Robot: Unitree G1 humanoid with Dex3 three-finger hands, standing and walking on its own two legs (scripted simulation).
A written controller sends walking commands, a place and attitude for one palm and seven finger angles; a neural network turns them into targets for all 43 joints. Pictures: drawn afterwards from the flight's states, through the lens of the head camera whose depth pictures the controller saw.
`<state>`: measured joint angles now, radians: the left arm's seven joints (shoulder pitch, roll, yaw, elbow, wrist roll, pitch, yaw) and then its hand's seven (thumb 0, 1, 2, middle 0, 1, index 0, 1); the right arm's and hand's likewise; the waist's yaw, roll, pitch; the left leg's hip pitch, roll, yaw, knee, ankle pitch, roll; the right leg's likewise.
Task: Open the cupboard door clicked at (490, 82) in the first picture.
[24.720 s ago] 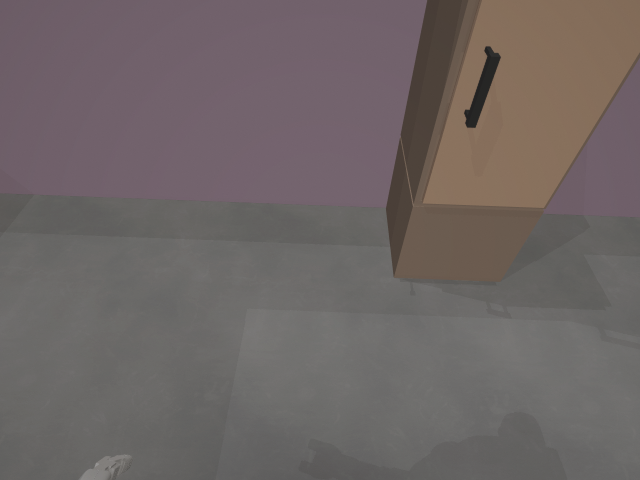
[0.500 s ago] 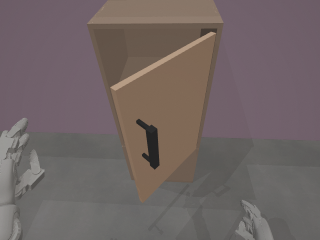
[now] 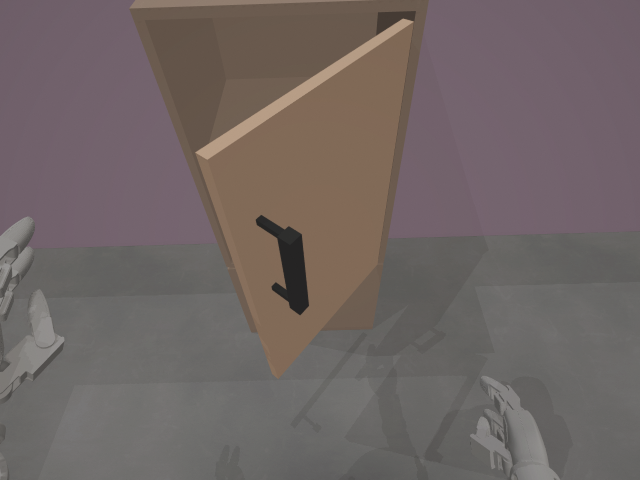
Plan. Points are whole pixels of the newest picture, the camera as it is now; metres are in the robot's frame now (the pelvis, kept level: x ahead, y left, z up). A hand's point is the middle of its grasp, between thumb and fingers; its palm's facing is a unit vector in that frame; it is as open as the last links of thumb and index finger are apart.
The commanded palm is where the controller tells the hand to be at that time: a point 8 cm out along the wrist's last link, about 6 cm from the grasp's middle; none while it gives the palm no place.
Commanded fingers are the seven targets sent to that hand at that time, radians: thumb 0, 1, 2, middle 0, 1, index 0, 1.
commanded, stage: step back with the hand held close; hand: left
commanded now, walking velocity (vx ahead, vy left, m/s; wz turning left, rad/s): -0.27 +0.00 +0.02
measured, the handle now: (283, 267) +0.37 +0.08 +0.04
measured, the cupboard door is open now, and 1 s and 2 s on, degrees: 50 50 50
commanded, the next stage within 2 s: stop stepping back and stand still in 0.86 s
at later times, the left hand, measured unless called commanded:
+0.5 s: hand out of the picture +0.12 +0.27 +0.15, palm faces +0.46 -0.76 -0.47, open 7.4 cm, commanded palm +0.05 +0.30 +0.17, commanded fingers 0.00 0.90 0.90 -0.20 -0.30 -0.20 -0.30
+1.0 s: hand out of the picture +0.01 +0.28 +0.15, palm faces +0.46 -0.75 -0.48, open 7.4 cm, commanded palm -0.07 +0.31 +0.17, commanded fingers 0.00 0.90 0.90 -0.20 -0.30 -0.20 -0.30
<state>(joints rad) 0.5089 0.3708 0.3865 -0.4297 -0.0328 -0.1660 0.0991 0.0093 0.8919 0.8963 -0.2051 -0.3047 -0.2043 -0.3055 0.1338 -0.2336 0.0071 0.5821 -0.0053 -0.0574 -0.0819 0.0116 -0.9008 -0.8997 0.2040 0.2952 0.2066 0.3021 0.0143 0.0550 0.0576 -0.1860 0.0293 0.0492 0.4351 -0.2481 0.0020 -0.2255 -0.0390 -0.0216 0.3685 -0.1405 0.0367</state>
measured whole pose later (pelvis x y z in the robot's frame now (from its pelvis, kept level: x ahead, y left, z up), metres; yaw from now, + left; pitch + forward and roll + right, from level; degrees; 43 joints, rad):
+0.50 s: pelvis -0.08 +0.00 -0.02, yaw +1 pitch -1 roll -1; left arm 0.51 0.38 0.42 -0.50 0.00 -0.22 0.16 0.01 0.89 0.90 -0.21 -0.31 -0.21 -0.31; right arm 0.21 -0.22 0.01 0.57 0.00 -0.08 -0.09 0.01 -0.90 -0.90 0.20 0.30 0.21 0.30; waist 0.01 -0.01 0.06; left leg -0.40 0.02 0.02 0.64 -0.29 0.02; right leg -0.41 -0.05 -0.03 0.52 -0.12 0.03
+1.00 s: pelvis -0.19 +0.00 -0.01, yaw +5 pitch +0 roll -3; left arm 0.50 0.46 0.46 -0.57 -0.03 -0.23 0.15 0.01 0.89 0.90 -0.21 -0.31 -0.21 -0.31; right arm 0.12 -0.17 -0.02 0.62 -0.02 -0.15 -0.08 0.01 -0.90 -0.90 0.20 0.29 0.20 0.30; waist 0.02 -0.03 0.11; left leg -0.42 0.02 0.01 0.57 -0.16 0.05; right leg -0.55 0.08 0.05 1.08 -0.45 0.02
